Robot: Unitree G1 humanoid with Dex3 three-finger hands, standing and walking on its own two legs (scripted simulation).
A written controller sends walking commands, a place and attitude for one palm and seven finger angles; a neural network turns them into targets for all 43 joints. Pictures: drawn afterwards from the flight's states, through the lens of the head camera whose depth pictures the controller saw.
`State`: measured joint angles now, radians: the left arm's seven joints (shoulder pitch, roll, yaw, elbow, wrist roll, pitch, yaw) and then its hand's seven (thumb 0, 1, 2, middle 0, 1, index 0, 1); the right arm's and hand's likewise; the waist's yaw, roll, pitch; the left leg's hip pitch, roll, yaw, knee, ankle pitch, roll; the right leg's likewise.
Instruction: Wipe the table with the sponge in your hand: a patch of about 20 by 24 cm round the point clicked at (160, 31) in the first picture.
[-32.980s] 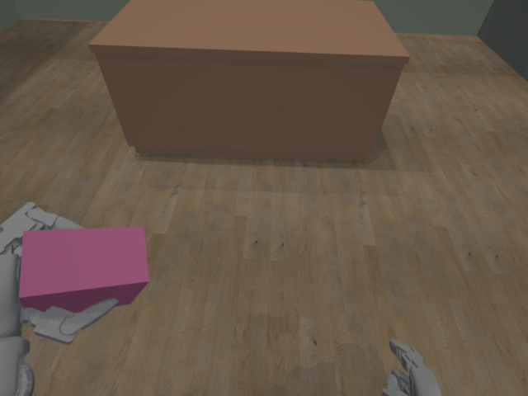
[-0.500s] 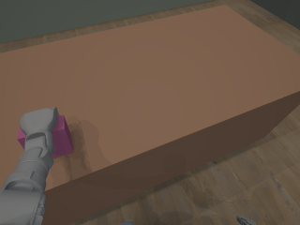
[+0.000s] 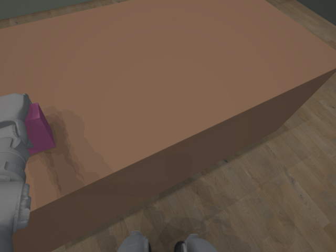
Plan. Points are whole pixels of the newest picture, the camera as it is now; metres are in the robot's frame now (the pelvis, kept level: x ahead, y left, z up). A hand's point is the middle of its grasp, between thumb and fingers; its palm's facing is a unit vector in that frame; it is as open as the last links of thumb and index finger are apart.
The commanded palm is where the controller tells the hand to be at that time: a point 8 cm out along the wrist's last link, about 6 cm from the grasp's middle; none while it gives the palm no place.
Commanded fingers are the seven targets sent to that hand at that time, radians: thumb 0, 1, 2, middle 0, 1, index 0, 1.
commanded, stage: wipe forward along the first lane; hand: left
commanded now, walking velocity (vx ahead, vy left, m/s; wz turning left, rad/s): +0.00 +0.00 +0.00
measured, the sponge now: (24, 136) +0.40 +0.37 -0.02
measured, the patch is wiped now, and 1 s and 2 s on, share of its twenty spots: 0.30 0.40 0.40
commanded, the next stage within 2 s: slide across to the middle lane in 0.74 s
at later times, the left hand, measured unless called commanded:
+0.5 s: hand (13, 109) +0.46 +0.40 +0.02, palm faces -0.19 +0.01 -0.98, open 10.4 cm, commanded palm +0.47 +0.37 +0.04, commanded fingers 0.00 0.10 1.30 -1.20 -1.60 -1.20 -1.60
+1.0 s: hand (12, 98) +0.50 +0.41 +0.02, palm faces -0.21 +0.04 -0.98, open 10.4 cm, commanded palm +0.51 +0.36 +0.06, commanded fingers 0.00 0.10 1.30 -1.20 -1.60 -1.20 -1.60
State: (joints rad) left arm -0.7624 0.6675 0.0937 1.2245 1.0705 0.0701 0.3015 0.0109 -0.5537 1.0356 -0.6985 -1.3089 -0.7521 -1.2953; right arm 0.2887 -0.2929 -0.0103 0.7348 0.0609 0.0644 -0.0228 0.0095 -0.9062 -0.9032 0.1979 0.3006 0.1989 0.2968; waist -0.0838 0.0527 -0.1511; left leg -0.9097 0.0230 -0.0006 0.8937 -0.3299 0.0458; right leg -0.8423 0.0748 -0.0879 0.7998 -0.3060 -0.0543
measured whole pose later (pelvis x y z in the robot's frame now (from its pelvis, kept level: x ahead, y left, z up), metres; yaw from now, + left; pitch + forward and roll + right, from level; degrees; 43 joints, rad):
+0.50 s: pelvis +0.01 +0.02 -0.01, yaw -1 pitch +23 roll -5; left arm -0.93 0.74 0.07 1.29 1.12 0.10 0.24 0.01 -0.56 1.04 -0.70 -1.31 -0.76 -1.29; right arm 0.31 -0.28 0.02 0.70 0.04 0.06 -0.02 0.01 -0.90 -0.90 0.20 0.30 0.20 0.30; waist -0.12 0.04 -0.15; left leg -0.99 0.01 0.01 0.94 -0.35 0.08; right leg -0.91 0.06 -0.08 0.83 -0.32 -0.02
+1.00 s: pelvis +0.02 +0.03 -0.01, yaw -1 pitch +25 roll -6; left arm -0.96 0.80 0.06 1.26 1.14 0.10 0.19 0.01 -0.56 1.04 -0.71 -1.31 -0.76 -1.29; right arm 0.35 -0.27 0.01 0.72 0.03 0.11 -0.02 0.01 -0.90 -0.90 0.20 0.30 0.20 0.30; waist -0.14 0.05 -0.14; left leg -1.00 0.01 0.00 0.93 -0.38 0.08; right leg -0.91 0.07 -0.09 0.80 -0.33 -0.02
